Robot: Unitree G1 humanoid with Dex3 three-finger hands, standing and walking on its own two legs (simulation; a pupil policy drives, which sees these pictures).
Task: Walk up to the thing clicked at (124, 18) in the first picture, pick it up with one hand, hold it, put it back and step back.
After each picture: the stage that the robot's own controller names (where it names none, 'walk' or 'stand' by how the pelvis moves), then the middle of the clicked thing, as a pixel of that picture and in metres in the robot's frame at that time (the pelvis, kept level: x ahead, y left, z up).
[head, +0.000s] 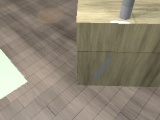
stand; out of the picture +0.93 -0.27 +0.05
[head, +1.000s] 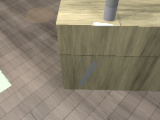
rise first; out of the picture +0.86 -0.12 +0.08
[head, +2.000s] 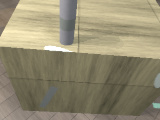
walk; (67, 19) +0.63 +0.10 +0.08
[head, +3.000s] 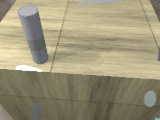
stand; (35, 38) +0.54 +0.22 +0.06
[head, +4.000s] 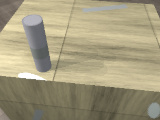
stand; (38, 46) +0.51 +0.20 +0.05
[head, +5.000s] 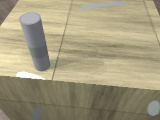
stand; (37, 45) +0.50 +0.21 +0.05
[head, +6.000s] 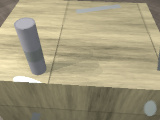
stand; (32, 49) +0.50 +0.22 +0.05
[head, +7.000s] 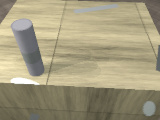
stand; (30, 50) +0.49 +0.23 +0.05
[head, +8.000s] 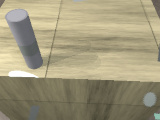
rise first; (27, 43) +0.50 +0.23 +0.05
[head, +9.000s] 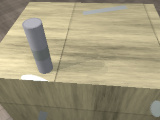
rise first; (39, 48) +0.51 +0.23 +0.05
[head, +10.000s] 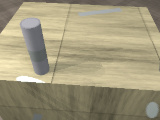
go down; (36, 49) +0.51 +0.20 +0.06
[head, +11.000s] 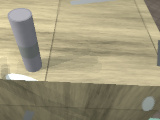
go down; (28, 44) +0.49 +0.20 +0.07
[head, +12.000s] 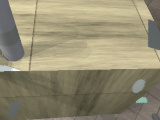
close in; (4, 29) +0.49 +0.22 +0.10
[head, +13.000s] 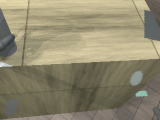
close; out of the picture +0.51 +0.23 +0.12
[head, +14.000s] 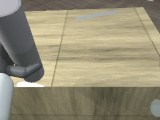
lift; (21, 47) +0.33 +0.17 +0.25
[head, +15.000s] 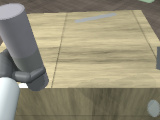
hold; (26, 54) +0.33 +0.17 +0.22
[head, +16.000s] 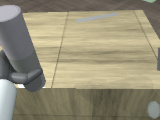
hold; (22, 55) +0.32 +0.18 +0.22
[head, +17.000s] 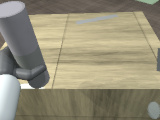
crouch; (27, 51) +0.33 +0.16 +0.23
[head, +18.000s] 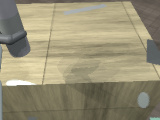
crouch; (7, 18) +0.45 +0.21 +0.24
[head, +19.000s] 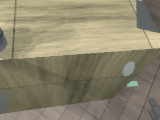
lower; out of the picture +0.51 +0.23 +0.12
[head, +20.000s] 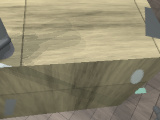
lower; out of the picture +0.49 +0.23 +0.12
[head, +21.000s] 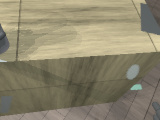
lower; out of the picture +0.51 +0.23 +0.13
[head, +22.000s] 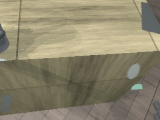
lower; out of the picture +0.51 +0.23 +0.13
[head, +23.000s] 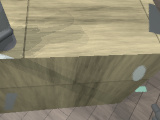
loosen; out of the picture +0.51 +0.22 +0.13
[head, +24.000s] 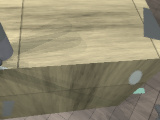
withdraw; out of the picture +0.48 +0.23 +0.12
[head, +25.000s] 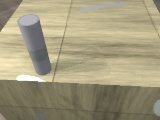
sink last; (37, 48) +0.48 +0.21 +0.08
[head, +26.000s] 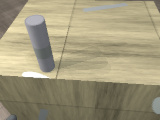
stand; (42, 46) +0.50 +0.21 +0.06
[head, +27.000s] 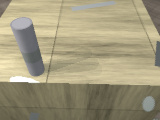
stand; (30, 50) +0.48 +0.22 +0.05
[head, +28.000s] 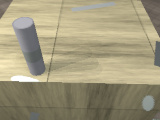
stand; (31, 49) +0.49 +0.22 +0.05
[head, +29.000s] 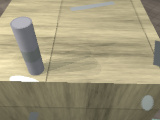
stand; (30, 49) +0.49 +0.23 +0.05
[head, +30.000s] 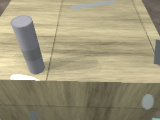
stand; (30, 48) +0.49 +0.23 +0.05
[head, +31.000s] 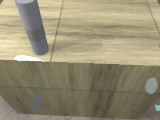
walk; (34, 28) +0.55 +0.21 +0.08
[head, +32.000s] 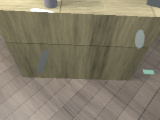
walk; out of the picture +0.84 +0.19 +0.08
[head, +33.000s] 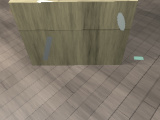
stand; out of the picture +1.18 +0.28 +0.07
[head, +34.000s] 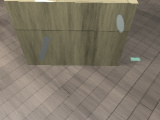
stand; out of the picture +1.14 +0.26 +0.06
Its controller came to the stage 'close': yes
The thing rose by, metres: 0.21
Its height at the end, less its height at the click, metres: +0.00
